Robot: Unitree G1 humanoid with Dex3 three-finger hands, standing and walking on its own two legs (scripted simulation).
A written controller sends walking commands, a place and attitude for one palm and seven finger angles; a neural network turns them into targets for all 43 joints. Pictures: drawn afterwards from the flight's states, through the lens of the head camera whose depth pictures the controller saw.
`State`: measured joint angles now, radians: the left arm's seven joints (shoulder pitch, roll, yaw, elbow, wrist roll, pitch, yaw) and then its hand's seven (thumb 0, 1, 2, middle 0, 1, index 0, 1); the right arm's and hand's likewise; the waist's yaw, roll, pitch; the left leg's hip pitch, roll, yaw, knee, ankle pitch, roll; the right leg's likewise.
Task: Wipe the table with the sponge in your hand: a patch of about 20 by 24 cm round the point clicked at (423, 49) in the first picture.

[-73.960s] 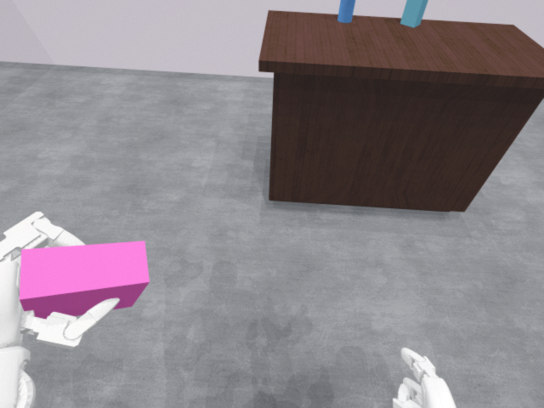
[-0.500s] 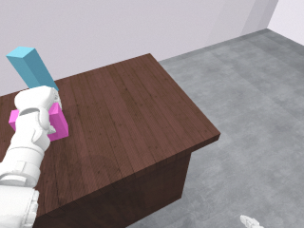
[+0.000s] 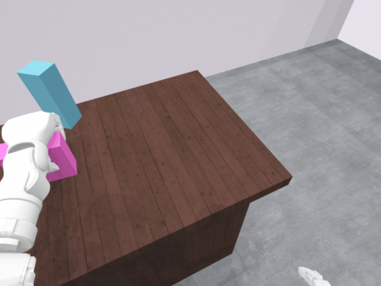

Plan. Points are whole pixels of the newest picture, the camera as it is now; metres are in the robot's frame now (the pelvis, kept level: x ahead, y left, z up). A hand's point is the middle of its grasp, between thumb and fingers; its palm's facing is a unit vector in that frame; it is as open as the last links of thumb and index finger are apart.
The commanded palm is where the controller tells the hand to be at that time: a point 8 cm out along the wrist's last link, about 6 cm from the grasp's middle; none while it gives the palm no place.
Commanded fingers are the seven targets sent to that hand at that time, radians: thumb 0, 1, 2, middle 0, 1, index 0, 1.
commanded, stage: slide back across to the first lane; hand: left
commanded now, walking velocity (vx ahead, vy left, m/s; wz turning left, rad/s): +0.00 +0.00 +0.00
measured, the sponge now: (44, 165) +0.34 +0.37 +0.06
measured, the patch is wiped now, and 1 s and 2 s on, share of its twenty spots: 1.00 1.00 1.00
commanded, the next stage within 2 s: wipe back along the first lane in 0.22 s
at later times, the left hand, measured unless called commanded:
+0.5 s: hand (25, 159) +0.32 +0.37 +0.10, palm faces -0.04 -0.04 -1.00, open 9.0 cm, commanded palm +0.29 +0.36 +0.15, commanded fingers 0.00 0.10 1.30 -1.20 -1.60 -1.20 -1.60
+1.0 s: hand (28, 177) +0.29 +0.35 +0.10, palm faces -0.01 -0.04 -1.00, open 9.0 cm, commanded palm +0.25 +0.33 +0.13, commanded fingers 0.00 0.10 1.30 -1.20 -1.60 -1.20 -1.60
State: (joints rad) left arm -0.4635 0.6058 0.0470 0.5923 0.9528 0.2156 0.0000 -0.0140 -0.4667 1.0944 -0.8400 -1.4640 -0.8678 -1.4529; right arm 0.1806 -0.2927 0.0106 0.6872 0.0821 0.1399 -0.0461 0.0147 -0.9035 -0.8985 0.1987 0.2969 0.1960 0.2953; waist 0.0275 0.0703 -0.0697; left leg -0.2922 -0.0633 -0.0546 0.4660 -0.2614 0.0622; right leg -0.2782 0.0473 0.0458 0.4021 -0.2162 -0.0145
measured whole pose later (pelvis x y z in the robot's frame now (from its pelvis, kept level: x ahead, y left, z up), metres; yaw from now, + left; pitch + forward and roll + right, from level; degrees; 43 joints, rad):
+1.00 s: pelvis -0.01 +0.00 +0.00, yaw +1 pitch +2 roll -1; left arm -0.19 0.57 0.05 0.27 0.92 0.27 -0.02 -0.02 -0.43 1.08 -0.80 -1.49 -0.83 -1.49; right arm 0.12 -0.28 0.03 0.66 0.07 0.13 -0.03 0.01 -0.90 -0.90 0.20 0.30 0.20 0.30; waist 0.07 0.09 -0.06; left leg -0.24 -0.07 -0.07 0.46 -0.25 0.06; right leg -0.22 0.04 0.03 0.39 -0.21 -0.01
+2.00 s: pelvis -0.01 +0.01 +0.00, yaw +0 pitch -1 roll -1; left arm 0.32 0.48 0.04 -0.30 0.88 0.40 0.05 0.01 -0.42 1.08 -0.79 -1.51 -0.83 -1.50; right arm 0.08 -0.26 0.03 0.63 0.06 0.09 -0.01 0.02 -0.90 -0.90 0.20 0.30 0.20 0.30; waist 0.11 0.12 -0.06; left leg -0.20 -0.07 -0.04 0.50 -0.28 0.07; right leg -0.20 0.04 0.05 0.45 -0.24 -0.01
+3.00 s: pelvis -0.02 -0.02 +0.00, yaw +0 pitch -4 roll -1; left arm 0.25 0.58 0.06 -0.34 0.81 0.42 -0.05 0.00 -0.45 1.07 -0.84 -1.45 -0.87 -1.44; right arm 0.04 -0.26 0.05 0.65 0.05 0.05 -0.06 0.02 -0.90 -0.90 0.20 0.30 0.20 0.30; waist 0.14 0.11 -0.01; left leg -0.13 -0.04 -0.06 0.46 -0.25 0.03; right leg -0.13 0.07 0.03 0.42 -0.22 -0.04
